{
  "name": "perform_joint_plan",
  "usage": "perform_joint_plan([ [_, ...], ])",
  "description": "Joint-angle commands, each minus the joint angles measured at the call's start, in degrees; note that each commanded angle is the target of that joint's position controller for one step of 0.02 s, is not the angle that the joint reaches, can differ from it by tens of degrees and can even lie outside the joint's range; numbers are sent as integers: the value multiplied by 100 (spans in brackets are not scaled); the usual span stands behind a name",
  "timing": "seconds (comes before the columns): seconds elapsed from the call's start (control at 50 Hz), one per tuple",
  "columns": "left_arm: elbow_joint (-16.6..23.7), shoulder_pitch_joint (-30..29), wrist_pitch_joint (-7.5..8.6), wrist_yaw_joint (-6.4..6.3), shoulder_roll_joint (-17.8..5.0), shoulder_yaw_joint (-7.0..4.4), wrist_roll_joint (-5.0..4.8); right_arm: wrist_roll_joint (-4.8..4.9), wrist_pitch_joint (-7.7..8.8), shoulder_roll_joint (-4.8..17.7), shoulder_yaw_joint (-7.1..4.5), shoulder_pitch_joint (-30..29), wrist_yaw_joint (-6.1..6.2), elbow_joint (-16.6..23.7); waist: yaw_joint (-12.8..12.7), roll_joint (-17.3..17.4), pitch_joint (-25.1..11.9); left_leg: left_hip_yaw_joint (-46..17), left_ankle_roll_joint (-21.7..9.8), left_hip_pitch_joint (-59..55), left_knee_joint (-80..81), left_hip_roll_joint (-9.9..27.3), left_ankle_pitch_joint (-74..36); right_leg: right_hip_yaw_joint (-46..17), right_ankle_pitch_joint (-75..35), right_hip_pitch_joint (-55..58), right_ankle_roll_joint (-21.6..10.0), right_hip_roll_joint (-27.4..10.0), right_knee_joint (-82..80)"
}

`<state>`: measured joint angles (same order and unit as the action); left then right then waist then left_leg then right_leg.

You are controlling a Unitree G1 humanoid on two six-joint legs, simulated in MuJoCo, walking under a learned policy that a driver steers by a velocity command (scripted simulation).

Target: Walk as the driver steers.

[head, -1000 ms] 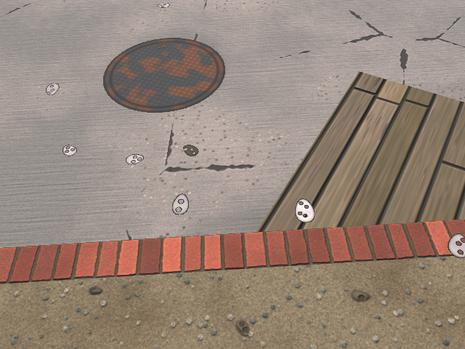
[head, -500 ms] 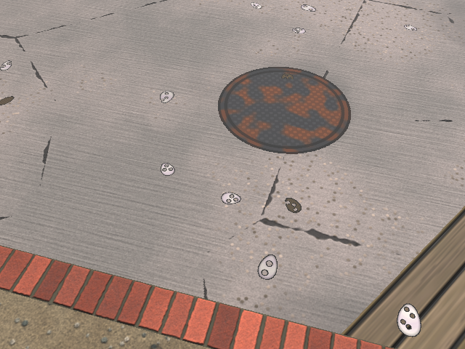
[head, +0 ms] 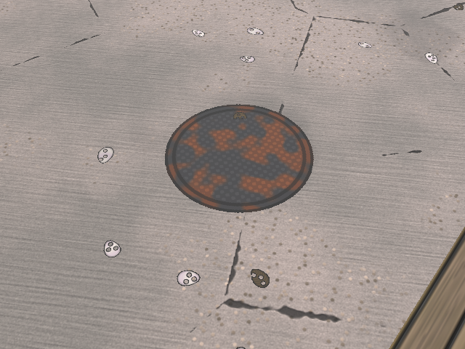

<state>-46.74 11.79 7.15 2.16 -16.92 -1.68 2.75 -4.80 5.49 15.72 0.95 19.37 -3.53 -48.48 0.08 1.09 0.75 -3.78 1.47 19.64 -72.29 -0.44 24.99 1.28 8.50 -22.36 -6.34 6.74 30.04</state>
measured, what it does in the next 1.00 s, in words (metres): walks ahead: left foot, then right foot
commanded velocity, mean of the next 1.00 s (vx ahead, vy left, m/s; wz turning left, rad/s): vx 0.08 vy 0.00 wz -0.19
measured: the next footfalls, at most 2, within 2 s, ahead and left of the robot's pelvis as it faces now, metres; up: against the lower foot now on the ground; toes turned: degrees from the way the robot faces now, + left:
left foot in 0.34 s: +0.22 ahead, +0.16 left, +0.00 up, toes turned -5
right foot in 0.64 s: +0.18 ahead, -0.10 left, +0.00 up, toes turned -21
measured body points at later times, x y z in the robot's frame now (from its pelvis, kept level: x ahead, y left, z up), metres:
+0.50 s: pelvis +0.18 +0.03 +0.01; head +0.20 +0.03 +0.46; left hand +0.44 +0.22 -0.07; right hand +0.18 -0.26 -0.09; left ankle +0.20 +0.14 -0.73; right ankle +0.13 -0.07 -0.62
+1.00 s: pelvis +0.20 +0.05 +0.00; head +0.23 +0.05 +0.45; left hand +0.38 +0.33 -0.09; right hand +0.34 -0.22 -0.08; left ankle +0.19 +0.16 -0.71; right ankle +0.15 -0.08 -0.73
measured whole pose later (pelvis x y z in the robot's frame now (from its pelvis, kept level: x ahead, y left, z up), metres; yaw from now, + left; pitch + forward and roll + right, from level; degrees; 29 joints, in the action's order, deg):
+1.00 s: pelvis +0.20 +0.05 +0.00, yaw -9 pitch +2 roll +0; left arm -38.0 12.8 4.0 -3.9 -18.7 -3.9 3.4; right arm -3.9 4.1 15.6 -2.6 11.1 -4.0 -35.0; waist -2.6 -0.4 1.5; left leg 3.3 0.0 19.8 -44.3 1.5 16.5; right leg 9.4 20.9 -14.8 2.8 -7.3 35.0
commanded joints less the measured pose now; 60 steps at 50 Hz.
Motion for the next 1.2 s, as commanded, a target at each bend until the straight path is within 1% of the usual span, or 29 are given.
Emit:
perform_joint_plan([
  [0.02,244,-85,122,13,-352,-38,-28,-107,21,494,-37,-283,307,755,322,-61,-484,-347,22,1037,338,702,72,-2072,-3716,696,-1550,-1861,-1461],
  [0.12,625,-60,227,223,-1167,-342,84,51,-252,370,-32,-332,294,817,327,-174,-367,348,377,141,2008,402,-1298,-1268,-3493,-321,-1117,-1142,-1528],
  [0.16,742,192,176,208,-1036,-326,188,6,-292,289,-19,-380,215,894,245,-347,-431,349,286,-138,1812,296,-2382,-1303,-3511,-434,-1013,-1045,-1198],
  [0.28,1019,587,100,66,-856,-344,34,85,-121,718,-237,-918,437,1237,-178,-559,-430,42,380,1178,2565,215,-1009,-2447,-3681,1731,-822,-1515,223],
  [0.32,1307,-117,77,125,-997,-356,-31,214,-61,740,-310,-97,507,1024,315,-317,-493,420,164,-296,3506,-195,-1405,-2388,-4261,839,-585,-1149,912],
  [0.34,1378,-274,97,232,-876,-272,-40,366,1,895,-400,601,563,829,695,-35,-547,514,-155,-1561,4145,-259,-2652,-2269,-4239,-30,-364,-740,1463],
  [0.36,1497,31,142,354,-162,-39,-48,528,116,1340,-493,1183,652,823,700,676,-1389,-749,-1487,-3210,4396,982,-5338,-1691,-1889,-944,246,-38,2879],
  [0.38,1526,620,129,307,31,13,-55,261,113,1414,-453,536,494,1235,311,1536,-1854,-2903,-3364,-3635,4793,2887,-7662,-1031,3387,-2359,821,560,4399],
  [0.4,1401,521,-14,200,-653,-197,-45,30,183,1134,-491,111,449,1281,391,-84,-815,-2719,-2992,-2505,4967,3110,-7243,-1031,3345,-2593,943,-261,4986],
  [0.44,1474,84,-256,-104,-873,-252,201,415,151,605,-330,-626,464,1349,60,119,-661,-1438,-1939,-1602,5149,2148,-5382,-902,2699,-2215,1181,-876,4879],
  [0.48,1503,91,-258,-24,-374,-26,419,407,89,563,-294,-1167,642,1564,-87,395,-623,-477,-1554,-812,5453,1456,-5221,-487,1723,-1371,1308,-869,4746],
  [0.52,1496,114,-269,167,-210,86,232,223,62,919,-392,-1190,698,1523,-111,55,-558,165,-1417,-394,5582,992,-5116,-197,1002,-908,1325,-863,3839],
  [0.56,1092,804,-307,369,-89,118,184,99,105,525,-184,-1460,481,1427,-483,3,-667,813,-804,398,5043,491,-5292,-285,-301,474,1402,-1075,2896],
  [0.62,864,1355,-276,485,-394,-68,-29,340,41,717,-203,-1581,98,1264,-749,22,-241,567,-635,782,4342,513,-4329,132,-960,1611,1455,-687,953],
  [0.64,816,1312,-248,368,-469,-118,-75,378,-7,802,-264,-1338,24,1223,-658,-82,-195,439,-614,473,4020,529,-4018,249,-1447,1687,1287,-605,63],
  [0.66,1131,620,-210,227,-973,-202,-232,337,-22,630,-323,-340,-60,1110,101,-457,-741,539,-241,159,3854,343,-3450,-408,-3551,2128,463,-1207,136],
  [0.68,1481,-193,-223,186,-865,-116,-287,349,-21,540,-309,471,-91,869,506,-525,-1176,450,-2,-101,3875,344,-2236,-827,-3836,2201,-252,-1731,108],
  [0.7,1612,-586,-264,149,-721,-82,-240,406,-16,574,-323,193,-83,921,444,-365,-1111,544,42,-345,3932,303,-1942,-606,-3386,1763,-231,-1665,200],
  [0.78,1610,-105,-429,-208,-1378,-499,-152,305,17,775,-434,-885,152,1470,-51,-420,-778,711,-318,-2,3490,61,-1861,-740,-2120,1350,-551,-1934,-250],
  [0.84,1356,601,-265,-530,-906,-453,26,62,-46,460,-406,-936,290,1612,-430,-1072,-420,243,-328,630,1345,186,906,-1635,-1894,1329,-1182,-3226,-889],
  [0.88,1238,446,-91,-690,-579,-360,-61,-65,-117,289,-345,-1074,276,1749,-387,-783,-258,-47,-170,1237,1257,465,751,-1263,-1617,1718,-753,-3054,-841],
  [0.96,1300,-283,-214,-701,-1129,-473,68,41,-100,43,-345,-780,-94,1723,-124,-776,-334,1015,-49,56,2689,95,-814,27,-1469,1037,-33,-2281,-421],
  [1.0,1302,-727,-327,-494,-1166,-453,190,265,0,414,-560,-118,-198,1537,264,-634,-346,1126,-303,-1116,3679,-194,-2020,251,-506,382,212,-2258,99],
  [1.02,1325,-540,-344,-392,-876,-390,176,336,105,948,-761,203,-124,1483,298,104,-535,783,-667,-1765,4169,-60,-3715,744,156,107,555,-1780,1055],
  [1.04,1708,-351,-313,-367,-551,-322,74,255,244,2110,-1039,443,41,1705,191,1447,-926,-1607,-1952,-2607,4728,1537,-7072,887,2851,-891,1127,-731,2659],
  [1.06,1775,-676,-252,-347,-568,-282,-165,67,352,1657,-920,684,14,1579,546,660,-875,-1971,-2367,-2849,4731,1942,-6705,-213,3183,-1680,1071,-605,3092],
  [1.08,1863,-946,-219,-387,-563,-257,-228,68,405,1288,-819,473,-6,1544,532,751,-554,-1930,-2332,-2517,4781,1964,-6036,-528,2993,-2022,1044,-699,3471],
  [1.12,1608,-663,-224,-507,-850,-344,84,316,284,649,-565,-158,-13,1487,146,537,-551,-1649,-2050,-1936,4626,1787,-5562,-806,2440,-1996,1076,-941,4062],
  [1.2,1310,30,-442,-441,-556,-149,164,105,100,798,-498,-814,-53,1643,-384,223,-662,-969,-1764,-602,4643,1096,-6113,-460,860,-679,1315,-766,3762],
])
